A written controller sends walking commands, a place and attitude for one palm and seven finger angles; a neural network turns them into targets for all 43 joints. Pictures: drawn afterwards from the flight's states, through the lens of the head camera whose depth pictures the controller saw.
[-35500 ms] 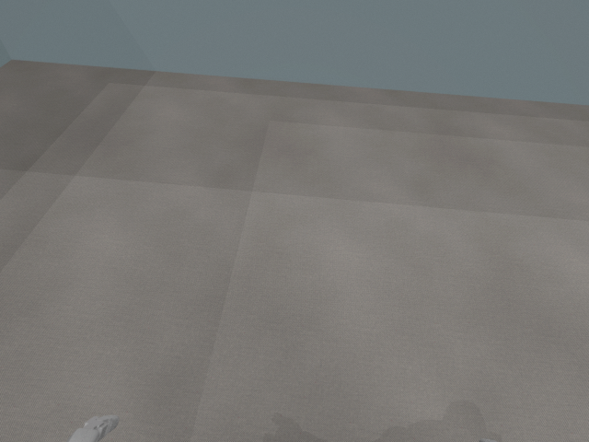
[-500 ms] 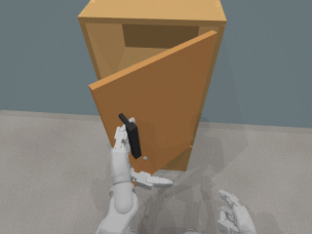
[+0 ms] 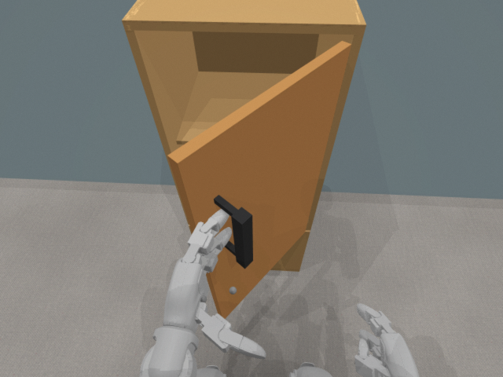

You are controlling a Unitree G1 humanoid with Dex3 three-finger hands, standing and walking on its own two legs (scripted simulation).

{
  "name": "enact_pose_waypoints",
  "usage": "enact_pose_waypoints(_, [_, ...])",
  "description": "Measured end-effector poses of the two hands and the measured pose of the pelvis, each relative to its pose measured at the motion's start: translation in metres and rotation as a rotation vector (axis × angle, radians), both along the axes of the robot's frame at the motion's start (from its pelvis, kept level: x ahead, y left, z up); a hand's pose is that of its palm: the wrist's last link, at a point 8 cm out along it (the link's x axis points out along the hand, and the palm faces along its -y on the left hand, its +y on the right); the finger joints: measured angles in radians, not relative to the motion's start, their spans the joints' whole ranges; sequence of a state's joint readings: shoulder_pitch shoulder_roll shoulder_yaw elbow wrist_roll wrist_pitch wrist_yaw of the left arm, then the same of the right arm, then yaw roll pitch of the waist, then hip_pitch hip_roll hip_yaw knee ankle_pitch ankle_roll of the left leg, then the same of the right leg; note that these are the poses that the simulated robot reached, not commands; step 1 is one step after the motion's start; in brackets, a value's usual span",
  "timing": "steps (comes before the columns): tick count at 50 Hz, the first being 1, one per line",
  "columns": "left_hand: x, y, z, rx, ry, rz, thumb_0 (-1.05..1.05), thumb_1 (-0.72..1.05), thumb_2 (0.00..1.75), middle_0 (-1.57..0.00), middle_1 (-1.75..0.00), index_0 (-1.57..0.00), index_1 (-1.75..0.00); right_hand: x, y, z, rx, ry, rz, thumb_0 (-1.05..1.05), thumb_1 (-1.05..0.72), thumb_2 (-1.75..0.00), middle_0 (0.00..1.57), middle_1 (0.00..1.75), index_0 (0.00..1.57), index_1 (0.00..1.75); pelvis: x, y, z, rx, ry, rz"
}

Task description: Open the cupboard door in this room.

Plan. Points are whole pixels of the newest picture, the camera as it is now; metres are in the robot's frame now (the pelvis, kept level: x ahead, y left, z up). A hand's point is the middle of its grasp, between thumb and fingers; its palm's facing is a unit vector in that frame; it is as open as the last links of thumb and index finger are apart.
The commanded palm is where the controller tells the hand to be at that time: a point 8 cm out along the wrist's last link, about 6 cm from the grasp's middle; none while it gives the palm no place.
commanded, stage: slide the hand sideways off the handle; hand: left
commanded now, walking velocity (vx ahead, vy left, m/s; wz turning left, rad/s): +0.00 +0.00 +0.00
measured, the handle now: (234, 233) +0.32 +0.05 +0.07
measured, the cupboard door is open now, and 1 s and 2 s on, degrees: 51 50 50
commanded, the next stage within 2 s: draw the hand back to the body in 0.64 s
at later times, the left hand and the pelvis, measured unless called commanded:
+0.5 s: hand (189, 319) +0.19 +0.09 +0.07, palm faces -0.03 -1.00 -0.03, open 16.3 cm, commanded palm +0.16 +0.15 +0.07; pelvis +0.01 -0.01 -0.01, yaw +1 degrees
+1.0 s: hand (144, 319) +0.18 +0.14 +0.10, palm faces -0.03 -1.00 -0.06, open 16.3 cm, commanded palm +0.15 +0.20 +0.11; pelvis +0.00 +0.01 -0.01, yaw +1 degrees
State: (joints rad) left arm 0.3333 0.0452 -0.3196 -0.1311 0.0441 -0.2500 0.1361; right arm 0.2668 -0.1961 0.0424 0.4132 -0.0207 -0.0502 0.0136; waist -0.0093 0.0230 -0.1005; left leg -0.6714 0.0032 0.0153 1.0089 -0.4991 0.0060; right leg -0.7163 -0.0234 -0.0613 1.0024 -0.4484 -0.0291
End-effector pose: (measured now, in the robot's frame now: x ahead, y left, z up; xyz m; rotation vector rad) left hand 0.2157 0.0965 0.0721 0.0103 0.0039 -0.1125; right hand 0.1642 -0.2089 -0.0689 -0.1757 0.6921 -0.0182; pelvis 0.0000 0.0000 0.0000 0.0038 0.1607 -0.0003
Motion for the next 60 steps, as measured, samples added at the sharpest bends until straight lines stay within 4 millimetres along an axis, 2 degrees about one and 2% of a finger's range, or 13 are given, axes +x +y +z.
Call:
enact_pose_waypoints(9, [-0.02, 0.019, 0.003, -0.023, 0.025, 0.062, -0.01, -0.5, 0.3, -0.18, -0.32, -0.2, -0.33, 0.014, -0.006, 0.005, -0.007, -0.042, 0.013, 0.01, -0.91, -0.9, 0.2, 0.3, 0.2, 0.3, 0.006, -0.004, -0.001, -0.001, 0.011, 0.007])
enact_pose_waypoints(16, [-0.033, 0.029, -0.001, 0.003, 0.026, 0.071, -0.01, -0.5, 0.3, -0.17, -0.31, -0.17, -0.32, 0.022, -0.013, 0.001, -0.022, -0.056, 0.026, 0.01, -0.91, -0.9, 0.2, 0.3, 0.2, 0.3, 0.008, -0.009, -0.008, -0.003, 0.029, 0.016])
enact_pose_waypoints(27, [-0.046, 0.055, 0.002, 0.023, 0.035, 0.086, -0.01, -0.5, 0.3, -0.15, -0.3, -0.15, -0.31, 0.02, -0.022, -0.007, -0.026, -0.048, -0.014, 0.01, -0.91, -0.9, 0.2, 0.3, 0.2, 0.3, 0.009, -0.013, -0.013, -0.008, 0.043, 0.019])
enact_pose_waypoints(33, [-0.054, 0.068, -0.003, 0.015, 0.057, 0.076, -0.01, -0.5, 0.3, -0.15, -0.3, -0.15, -0.3, 0.019, -0.024, -0.007, -0.041, -0.056, -0.028, 0.01, -0.91, -0.9, 0.2, 0.3, 0.2, 0.3, 0.007, -0.011, -0.015, -0.014, 0.046, 0.021])
enact_pose_waypoints(39, [-0.059, 0.071, -0.001, -0.015, 0.025, 0.06, -0.01, -0.5, 0.3, -0.15, -0.3, -0.15, -0.3, 0.02, -0.019, -0.005, -0.049, -0.086, -0.028, 0.01, -0.91, -0.9, 0.2, 0.3, 0.2, 0.3, 0.003, -0.005, -0.019, -0.023, 0.046, 0.024])
enact_pose_waypoints(43, [-0.056, 0.074, 0.008, 0.014, -0.006, 0.042, -0.01, -0.5, 0.3, -0.15, -0.3, -0.15, -0.3, 0.019, -0.012, -0.003, -0.04, -0.096, -0.031, 0.01, -0.91, -0.9, 0.2, 0.3, 0.2, 0.3, 0.001, -0.001, -0.019, -0.026, 0.036, 0.02])
enact_pose_waypoints(51, [-0.053, 0.1, 0.033, 0.049, -0.013, 0.091, -0.01, -0.5, 0.3, -0.15, -0.3, -0.15, -0.3, 0.015, 0.004, 0.011, -0.006, -0.111, -0.049, 0.01, -0.91, -0.9, 0.2, 0.3, 0.2, 0.3, 0.005, 0.006, -0.005, -0.033, -0.003, 0.016])
enact_pose_waypoints(60, [-0.048, 0.115, 0.051, 0.06, -0.003, 0.071, -0.01, -0.49, 0.3, -0.15, -0.3, -0.15, -0.3, 0.018, 0.008, 0.028, -0.026, -0.139, -0.043, 0.01, -0.91, -0.9, 0.2, 0.3, 0.21, 0.3, 0.012, 0.014, 0.008, -0.04, -0.037, 0.017])
